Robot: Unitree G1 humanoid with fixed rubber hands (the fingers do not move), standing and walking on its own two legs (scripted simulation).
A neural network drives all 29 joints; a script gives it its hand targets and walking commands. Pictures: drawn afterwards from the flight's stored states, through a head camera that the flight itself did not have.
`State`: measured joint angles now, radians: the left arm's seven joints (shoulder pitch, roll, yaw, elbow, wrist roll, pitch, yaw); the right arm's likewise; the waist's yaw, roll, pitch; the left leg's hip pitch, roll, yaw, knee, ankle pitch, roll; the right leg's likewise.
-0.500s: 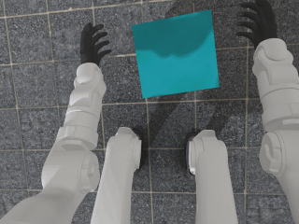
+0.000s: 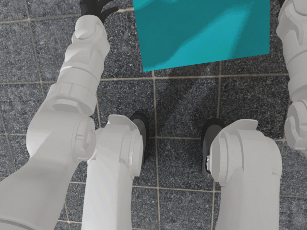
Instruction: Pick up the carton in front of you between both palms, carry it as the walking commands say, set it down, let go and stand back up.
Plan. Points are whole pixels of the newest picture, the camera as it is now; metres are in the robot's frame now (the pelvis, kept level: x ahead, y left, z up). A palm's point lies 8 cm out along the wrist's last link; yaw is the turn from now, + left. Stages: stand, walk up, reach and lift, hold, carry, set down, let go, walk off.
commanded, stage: reach and lift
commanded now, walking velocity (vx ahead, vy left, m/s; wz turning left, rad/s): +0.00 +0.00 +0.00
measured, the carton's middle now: (193, 17) +0.52 -0.05 -0.25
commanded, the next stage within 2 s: none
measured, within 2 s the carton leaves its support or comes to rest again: leaves its support in 0.68 s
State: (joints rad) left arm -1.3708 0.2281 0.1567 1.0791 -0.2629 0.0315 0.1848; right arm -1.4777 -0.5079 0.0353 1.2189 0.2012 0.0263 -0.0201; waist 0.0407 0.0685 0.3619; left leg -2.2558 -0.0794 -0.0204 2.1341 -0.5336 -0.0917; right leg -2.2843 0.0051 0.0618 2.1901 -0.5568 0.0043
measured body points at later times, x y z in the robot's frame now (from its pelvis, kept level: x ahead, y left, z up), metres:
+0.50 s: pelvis +0.00 +0.00 +0.00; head +0.37 -0.05 +0.25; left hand +0.54 +0.11 -0.18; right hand +0.56 -0.20 -0.19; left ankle +0.13 +0.13 -0.34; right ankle +0.11 -0.12 -0.34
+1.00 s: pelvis +0.00 +0.01 +0.02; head +0.30 -0.06 +0.35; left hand +0.52 +0.10 -0.07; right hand +0.53 -0.21 -0.08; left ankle +0.13 +0.14 -0.34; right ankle +0.11 -0.12 -0.34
